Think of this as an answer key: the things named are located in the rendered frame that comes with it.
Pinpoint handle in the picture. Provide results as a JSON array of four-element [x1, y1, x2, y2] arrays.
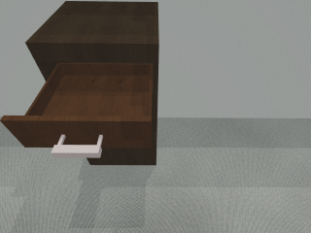
[[51, 134, 103, 158]]

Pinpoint drawer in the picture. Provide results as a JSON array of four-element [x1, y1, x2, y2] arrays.
[[0, 62, 153, 149]]

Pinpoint cabinet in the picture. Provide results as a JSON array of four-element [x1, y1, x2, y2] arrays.
[[25, 1, 159, 166]]

